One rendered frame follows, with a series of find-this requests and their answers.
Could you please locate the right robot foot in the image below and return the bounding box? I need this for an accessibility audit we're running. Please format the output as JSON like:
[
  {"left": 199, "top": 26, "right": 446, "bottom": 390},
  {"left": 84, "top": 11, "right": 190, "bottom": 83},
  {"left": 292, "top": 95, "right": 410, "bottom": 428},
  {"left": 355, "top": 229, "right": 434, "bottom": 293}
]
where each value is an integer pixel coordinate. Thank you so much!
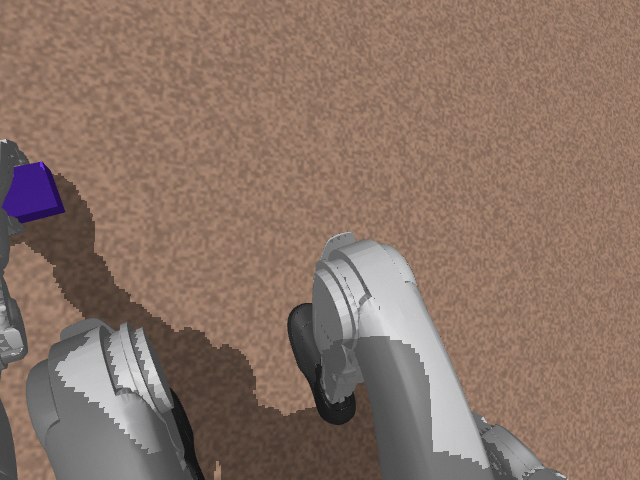
[{"left": 287, "top": 303, "right": 356, "bottom": 425}]

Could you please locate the left robot hand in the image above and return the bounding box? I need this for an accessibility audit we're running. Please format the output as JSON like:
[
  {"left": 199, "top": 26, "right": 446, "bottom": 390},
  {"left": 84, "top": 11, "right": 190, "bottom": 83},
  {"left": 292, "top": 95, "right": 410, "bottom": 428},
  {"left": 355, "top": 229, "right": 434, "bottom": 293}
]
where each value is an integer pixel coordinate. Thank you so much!
[{"left": 0, "top": 139, "right": 30, "bottom": 236}]

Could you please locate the left robot foot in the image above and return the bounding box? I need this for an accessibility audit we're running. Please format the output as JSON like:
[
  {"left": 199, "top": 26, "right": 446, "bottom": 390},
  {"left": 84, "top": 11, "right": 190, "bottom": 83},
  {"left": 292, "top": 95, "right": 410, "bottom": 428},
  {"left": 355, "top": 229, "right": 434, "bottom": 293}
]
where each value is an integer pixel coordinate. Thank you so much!
[{"left": 169, "top": 387, "right": 205, "bottom": 480}]

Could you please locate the left robot arm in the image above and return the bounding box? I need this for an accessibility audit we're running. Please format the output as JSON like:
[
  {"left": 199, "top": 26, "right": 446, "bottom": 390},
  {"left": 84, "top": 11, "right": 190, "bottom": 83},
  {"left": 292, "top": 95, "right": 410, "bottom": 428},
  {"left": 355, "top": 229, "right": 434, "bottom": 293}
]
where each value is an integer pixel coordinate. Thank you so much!
[{"left": 0, "top": 208, "right": 28, "bottom": 480}]

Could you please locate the right robot hand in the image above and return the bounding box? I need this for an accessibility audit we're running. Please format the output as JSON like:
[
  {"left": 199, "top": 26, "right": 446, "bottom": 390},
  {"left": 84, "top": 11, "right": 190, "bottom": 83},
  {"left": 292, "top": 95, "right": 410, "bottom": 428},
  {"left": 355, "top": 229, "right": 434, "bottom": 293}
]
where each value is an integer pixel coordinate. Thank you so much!
[{"left": 471, "top": 411, "right": 546, "bottom": 480}]

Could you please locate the small box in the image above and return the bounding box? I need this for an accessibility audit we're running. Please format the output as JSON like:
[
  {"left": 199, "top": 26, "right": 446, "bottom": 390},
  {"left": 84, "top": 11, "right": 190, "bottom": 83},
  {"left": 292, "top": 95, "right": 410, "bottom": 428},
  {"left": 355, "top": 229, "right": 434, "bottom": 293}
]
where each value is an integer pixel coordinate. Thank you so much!
[{"left": 2, "top": 161, "right": 65, "bottom": 224}]

